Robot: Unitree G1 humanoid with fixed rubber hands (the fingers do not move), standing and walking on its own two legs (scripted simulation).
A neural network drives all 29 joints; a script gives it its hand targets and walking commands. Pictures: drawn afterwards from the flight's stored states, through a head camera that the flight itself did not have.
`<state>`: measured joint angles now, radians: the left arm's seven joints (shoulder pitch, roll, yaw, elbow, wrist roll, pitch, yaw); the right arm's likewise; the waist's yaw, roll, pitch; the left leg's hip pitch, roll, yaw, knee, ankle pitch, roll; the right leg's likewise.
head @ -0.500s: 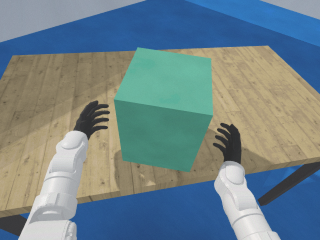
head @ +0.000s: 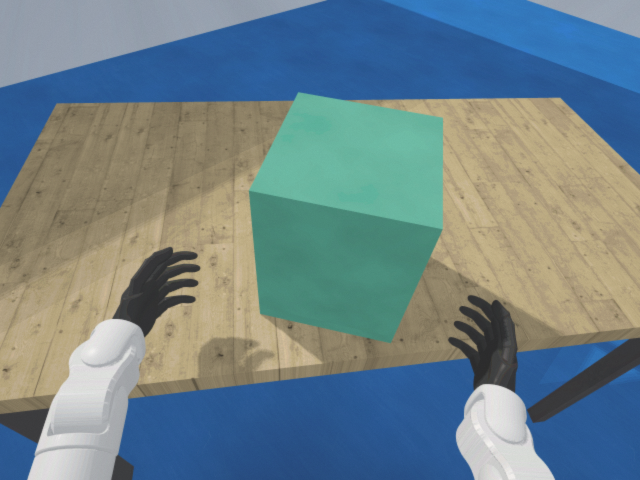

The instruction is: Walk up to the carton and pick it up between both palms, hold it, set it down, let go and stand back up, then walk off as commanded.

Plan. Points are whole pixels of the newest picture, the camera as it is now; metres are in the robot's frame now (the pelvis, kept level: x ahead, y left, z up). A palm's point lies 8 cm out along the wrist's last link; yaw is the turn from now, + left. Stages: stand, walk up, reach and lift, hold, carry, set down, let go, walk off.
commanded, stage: set down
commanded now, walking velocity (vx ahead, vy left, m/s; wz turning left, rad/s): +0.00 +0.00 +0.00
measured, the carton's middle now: (345, 221) +0.46 -0.02 +0.06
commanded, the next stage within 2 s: none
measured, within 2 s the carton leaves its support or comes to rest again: neither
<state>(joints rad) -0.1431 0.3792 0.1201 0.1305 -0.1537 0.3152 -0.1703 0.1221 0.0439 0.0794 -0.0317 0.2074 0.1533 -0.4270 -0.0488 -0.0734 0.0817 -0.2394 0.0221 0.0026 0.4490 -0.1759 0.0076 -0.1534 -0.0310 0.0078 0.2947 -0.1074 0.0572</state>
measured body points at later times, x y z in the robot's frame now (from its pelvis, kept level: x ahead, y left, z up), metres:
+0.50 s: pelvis +0.01 +0.00 +0.00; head +0.03 +0.04 +0.45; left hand +0.26 +0.25 +0.03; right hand +0.20 -0.17 +0.04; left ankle +0.04 +0.10 -0.74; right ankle +0.04 -0.16 -0.74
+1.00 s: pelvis +0.02 -0.01 +0.00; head +0.06 +0.02 +0.45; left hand +0.26 +0.25 +0.01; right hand +0.22 -0.19 +0.03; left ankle +0.04 +0.10 -0.74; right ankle +0.04 -0.16 -0.74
